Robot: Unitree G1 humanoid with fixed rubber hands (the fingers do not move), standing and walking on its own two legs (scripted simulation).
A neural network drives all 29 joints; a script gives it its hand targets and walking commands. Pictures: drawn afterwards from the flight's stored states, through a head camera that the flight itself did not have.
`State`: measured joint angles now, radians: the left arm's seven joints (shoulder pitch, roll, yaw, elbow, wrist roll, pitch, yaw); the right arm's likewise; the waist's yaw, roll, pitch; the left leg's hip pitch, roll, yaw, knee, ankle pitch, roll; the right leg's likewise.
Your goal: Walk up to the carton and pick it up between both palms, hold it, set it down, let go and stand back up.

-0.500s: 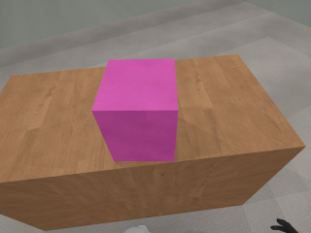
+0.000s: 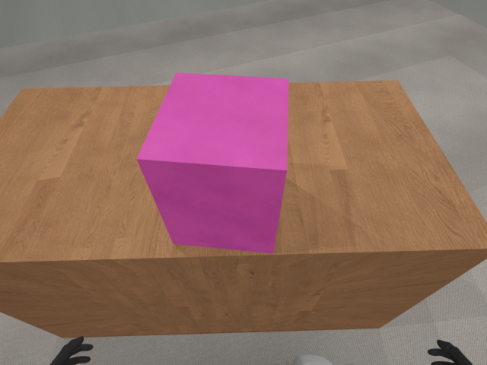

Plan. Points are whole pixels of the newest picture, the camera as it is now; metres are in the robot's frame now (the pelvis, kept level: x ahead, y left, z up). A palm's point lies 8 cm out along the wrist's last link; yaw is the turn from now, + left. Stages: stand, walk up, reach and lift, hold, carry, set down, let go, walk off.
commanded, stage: walk up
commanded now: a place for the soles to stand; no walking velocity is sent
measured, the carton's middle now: (226, 167) +0.44 +0.03 +0.06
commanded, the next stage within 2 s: stand in 1.34 s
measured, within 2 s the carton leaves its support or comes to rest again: neither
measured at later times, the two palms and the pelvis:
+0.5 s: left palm out of the picture +0.12 +0.35 -0.07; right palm out of the picture +0.10 -0.31 -0.08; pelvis +0.00 +0.02 +0.02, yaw +1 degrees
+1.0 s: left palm out of the picture +0.07 +0.34 -0.09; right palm (432, 353) +0.14 -0.29 -0.08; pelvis +0.01 +0.02 +0.03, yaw +3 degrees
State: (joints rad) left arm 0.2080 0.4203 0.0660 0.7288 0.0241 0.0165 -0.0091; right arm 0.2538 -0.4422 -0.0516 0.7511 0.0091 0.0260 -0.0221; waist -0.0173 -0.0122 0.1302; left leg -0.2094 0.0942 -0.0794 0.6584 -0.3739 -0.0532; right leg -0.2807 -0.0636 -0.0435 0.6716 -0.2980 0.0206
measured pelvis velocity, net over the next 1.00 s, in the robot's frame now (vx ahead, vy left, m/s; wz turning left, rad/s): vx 0.01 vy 0.02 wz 0.05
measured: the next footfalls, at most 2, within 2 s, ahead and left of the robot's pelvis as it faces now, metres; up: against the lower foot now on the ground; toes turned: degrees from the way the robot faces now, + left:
none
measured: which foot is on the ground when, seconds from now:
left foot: down 0.00-1.00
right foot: down 0.00-1.00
